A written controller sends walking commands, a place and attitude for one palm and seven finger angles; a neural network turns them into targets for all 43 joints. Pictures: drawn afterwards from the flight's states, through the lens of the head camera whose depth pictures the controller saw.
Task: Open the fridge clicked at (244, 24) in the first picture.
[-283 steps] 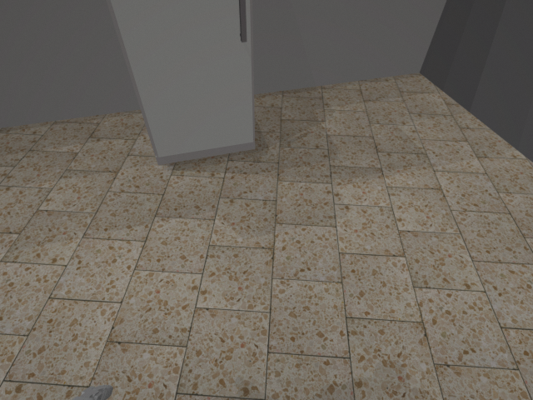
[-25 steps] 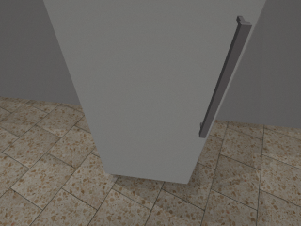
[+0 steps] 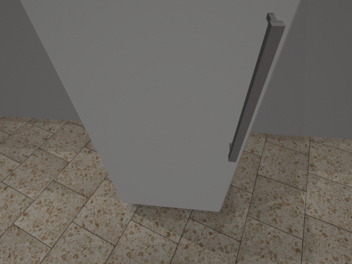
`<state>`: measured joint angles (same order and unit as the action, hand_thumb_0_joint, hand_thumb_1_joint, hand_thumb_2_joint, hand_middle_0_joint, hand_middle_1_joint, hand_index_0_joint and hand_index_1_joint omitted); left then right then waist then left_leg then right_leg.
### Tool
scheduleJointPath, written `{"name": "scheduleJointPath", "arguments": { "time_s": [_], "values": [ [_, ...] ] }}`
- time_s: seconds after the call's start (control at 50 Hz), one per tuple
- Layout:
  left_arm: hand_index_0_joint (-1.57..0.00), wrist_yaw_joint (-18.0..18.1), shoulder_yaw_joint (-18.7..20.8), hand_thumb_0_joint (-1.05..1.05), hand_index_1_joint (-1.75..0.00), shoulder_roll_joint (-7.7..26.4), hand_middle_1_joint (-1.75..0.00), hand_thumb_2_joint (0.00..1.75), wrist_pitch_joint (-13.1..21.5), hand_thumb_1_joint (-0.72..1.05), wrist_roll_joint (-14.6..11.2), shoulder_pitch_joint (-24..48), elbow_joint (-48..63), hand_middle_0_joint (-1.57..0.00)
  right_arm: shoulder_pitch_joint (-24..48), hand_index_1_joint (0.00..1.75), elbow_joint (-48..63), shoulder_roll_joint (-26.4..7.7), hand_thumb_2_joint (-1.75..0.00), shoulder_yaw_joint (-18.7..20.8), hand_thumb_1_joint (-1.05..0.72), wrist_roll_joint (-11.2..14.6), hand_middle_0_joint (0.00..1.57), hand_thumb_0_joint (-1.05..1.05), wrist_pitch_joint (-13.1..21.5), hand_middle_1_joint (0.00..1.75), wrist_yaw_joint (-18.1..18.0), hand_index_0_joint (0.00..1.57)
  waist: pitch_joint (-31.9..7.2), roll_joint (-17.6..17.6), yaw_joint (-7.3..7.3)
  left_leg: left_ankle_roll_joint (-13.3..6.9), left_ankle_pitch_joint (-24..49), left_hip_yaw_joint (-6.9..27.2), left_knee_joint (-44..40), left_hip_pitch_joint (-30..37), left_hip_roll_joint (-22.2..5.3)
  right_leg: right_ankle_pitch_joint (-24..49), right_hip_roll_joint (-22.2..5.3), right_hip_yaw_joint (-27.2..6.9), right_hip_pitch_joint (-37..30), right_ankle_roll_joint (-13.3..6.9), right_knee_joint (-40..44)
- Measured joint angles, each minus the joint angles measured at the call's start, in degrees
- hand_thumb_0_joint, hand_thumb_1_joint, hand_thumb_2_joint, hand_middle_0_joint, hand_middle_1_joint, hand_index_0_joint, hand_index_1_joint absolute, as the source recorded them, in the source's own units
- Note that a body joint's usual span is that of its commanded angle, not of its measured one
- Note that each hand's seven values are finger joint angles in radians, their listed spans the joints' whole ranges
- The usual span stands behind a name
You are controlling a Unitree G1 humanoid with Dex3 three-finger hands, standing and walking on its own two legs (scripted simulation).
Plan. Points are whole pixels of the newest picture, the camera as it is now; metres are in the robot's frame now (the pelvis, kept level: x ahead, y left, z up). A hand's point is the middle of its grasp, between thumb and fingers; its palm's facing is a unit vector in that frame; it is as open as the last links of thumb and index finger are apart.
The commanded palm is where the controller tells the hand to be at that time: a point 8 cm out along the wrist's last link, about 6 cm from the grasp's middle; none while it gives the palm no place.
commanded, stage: come to a stop and stand still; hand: right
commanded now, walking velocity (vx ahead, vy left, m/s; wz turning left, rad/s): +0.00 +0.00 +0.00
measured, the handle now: (246, 105) +0.46 -0.15 +0.12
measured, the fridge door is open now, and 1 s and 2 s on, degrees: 0 0 0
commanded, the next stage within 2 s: look again from close up in 0.24 s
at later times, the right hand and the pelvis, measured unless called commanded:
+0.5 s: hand out of the picture +0.02 -0.18 -0.18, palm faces +0.01 +0.98 -0.19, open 7.4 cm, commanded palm none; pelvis +0.01 -0.01 +0.00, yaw +0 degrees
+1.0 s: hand out of the picture +0.01 -0.17 -0.18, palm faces +0.02 +0.98 -0.17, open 7.4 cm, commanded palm none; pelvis +0.02 +0.00 +0.00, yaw +0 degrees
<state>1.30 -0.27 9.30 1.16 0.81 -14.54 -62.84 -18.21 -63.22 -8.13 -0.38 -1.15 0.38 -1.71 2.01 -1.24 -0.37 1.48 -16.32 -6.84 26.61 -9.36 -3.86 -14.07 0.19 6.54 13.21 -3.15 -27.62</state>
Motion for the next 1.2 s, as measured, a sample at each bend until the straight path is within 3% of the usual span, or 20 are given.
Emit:
{"name": "scheduleJointPath", "arguments": {
  "time_s": [0.46,1.2],
  "values": [
    [-0.20,-0.1,-0.4,0.01,-0.30,0.3,-0.30,0.90,0.1,0.93,0.1,1.0,-1.3,-0.20,3.4,0.30,0.3,-2.4,-0.90,0.5,-0.91,0.0,0.20,0.00,-0.1,0.30,0.1,0.20,-0.2,0.0,0.19,0.6,0.1,0.2,-2.1,2.2,-0.6,0.2,0.8,0.3,-2.4,-0.3,2.5],
    [-0.20,0.3,-0.3,0.01,-0.30,-0.4,-0.30,0.90,0.3,0.92,0.0,0.5,-2.7,-0.20,1.8,0.30,-1.1,-1.0,-0.90,0.4,-0.91,0.0,0.20,0.00,0.2,0.30,0.1,0.20,-0.1,-0.3,-0.04,-0.2,0.1,-0.2,-3.3,3.3,0.2,0.5,0.2,-0.1,-3.6,0.7,3.9]
  ]
}}
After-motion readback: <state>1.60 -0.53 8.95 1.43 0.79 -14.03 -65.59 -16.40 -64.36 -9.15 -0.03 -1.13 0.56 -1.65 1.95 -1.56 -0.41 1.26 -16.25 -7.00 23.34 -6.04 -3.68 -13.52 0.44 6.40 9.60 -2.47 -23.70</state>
